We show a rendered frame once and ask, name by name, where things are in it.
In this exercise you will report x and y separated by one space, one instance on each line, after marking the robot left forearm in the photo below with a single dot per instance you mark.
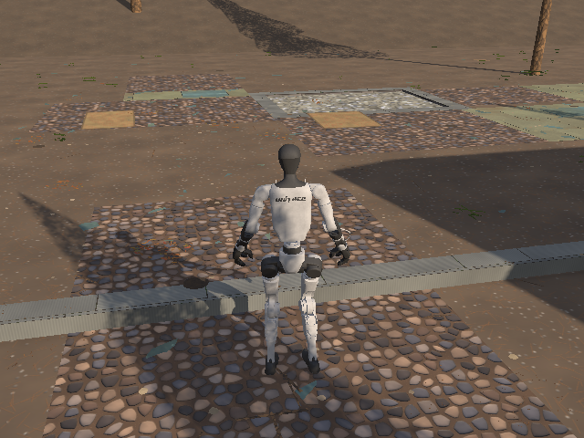
244 239

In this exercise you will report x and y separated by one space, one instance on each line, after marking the robot right forearm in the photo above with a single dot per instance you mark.
338 237

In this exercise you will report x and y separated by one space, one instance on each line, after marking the robot head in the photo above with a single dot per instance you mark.
289 159

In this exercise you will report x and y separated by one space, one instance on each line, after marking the robot left thigh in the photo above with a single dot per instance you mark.
270 275

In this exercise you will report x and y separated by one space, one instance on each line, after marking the robot right hand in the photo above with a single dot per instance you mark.
336 252

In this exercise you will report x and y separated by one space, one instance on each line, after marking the robot left hand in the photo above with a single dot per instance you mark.
237 254

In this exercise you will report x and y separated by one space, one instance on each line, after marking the left robot upper arm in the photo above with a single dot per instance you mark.
262 193

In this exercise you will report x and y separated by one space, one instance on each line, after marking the right robot upper arm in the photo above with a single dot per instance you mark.
319 192

